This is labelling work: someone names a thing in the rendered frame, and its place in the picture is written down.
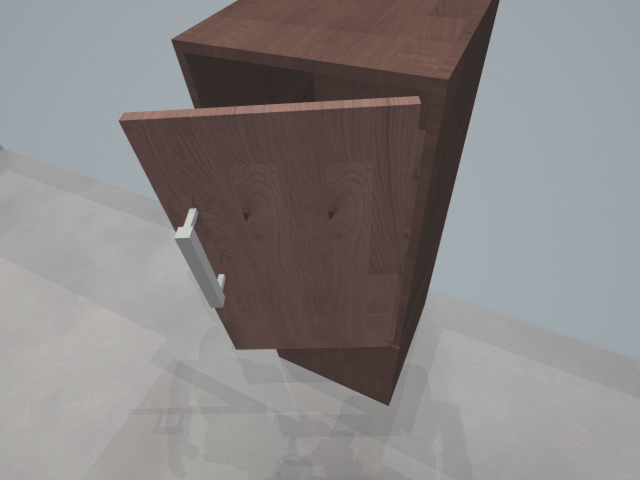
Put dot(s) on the cupboard door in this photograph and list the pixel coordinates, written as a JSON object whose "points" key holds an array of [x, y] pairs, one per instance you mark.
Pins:
{"points": [[301, 205]]}

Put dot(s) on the handle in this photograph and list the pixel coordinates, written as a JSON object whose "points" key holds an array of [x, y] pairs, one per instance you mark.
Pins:
{"points": [[193, 252]]}

